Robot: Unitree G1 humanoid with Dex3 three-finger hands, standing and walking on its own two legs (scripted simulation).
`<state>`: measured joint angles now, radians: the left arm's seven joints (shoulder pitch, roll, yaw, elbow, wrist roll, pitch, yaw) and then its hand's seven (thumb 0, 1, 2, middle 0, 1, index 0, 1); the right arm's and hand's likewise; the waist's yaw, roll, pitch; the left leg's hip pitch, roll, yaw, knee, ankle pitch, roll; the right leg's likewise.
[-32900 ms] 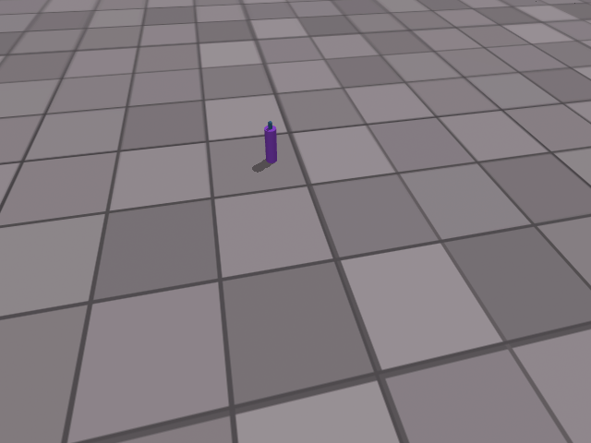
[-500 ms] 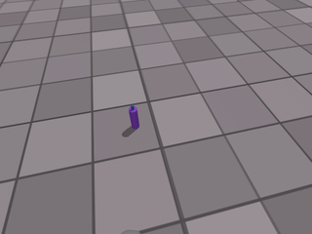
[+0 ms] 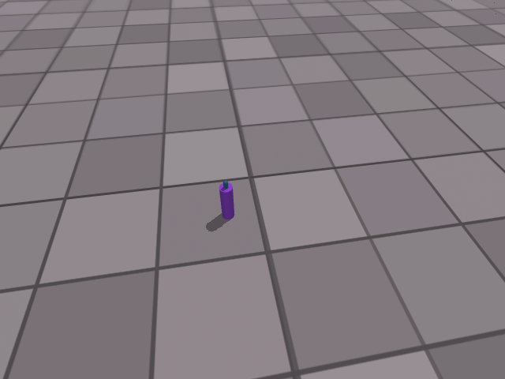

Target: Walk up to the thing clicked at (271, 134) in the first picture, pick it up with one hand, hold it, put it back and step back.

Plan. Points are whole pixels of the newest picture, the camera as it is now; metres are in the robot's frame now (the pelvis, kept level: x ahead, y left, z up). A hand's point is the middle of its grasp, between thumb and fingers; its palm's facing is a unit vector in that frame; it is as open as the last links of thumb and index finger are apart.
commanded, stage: step back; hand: left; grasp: from the side
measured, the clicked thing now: (226, 198) +1.02 +0.14 -0.64
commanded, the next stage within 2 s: stand in 0.44 s
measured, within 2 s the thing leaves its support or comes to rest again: neither
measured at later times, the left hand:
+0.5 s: hand out of the picture +0.14 +0.27 -0.14, palm faces -0.01 -0.94 -0.35, open 7.4 cm
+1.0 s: hand out of the picture +0.10 +0.26 -0.14, palm faces -0.05 -0.94 -0.33, open 7.4 cm
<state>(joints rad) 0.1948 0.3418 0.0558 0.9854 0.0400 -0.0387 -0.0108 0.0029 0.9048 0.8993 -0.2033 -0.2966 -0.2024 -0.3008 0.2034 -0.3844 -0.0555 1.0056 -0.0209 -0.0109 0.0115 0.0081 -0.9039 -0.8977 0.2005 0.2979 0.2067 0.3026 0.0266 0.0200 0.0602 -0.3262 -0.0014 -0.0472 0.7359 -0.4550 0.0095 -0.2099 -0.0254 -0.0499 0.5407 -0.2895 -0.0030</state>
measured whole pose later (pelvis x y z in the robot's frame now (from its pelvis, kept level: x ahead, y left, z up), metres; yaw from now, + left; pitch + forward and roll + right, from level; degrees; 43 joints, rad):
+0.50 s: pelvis +0.03 +0.01 +0.01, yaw -1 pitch -2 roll +0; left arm 0.07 0.36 0.02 1.07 0.01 -0.02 0.01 0.00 0.91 0.90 -0.20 -0.30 -0.20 -0.30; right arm 0.03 -0.33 -0.02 1.08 0.00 -0.02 0.00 0.01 -0.90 -0.90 0.20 0.30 0.21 0.30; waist 0.01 0.00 0.07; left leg -0.18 0.01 0.01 0.46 -0.24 0.00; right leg -0.12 -0.03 0.01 0.44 -0.28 0.03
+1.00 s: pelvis +0.01 +0.01 +0.02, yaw -1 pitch -3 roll +0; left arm 0.09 0.35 0.00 1.14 0.01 -0.01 -0.01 0.00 0.91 0.90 -0.20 -0.30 -0.20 -0.30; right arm 0.09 -0.35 -0.01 1.16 -0.01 -0.01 0.01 0.01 -0.90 -0.90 0.20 0.30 0.21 0.30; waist -0.01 0.00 0.06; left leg -0.12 0.01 0.01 0.31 -0.14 -0.01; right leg -0.07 -0.02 0.01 0.32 -0.19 0.02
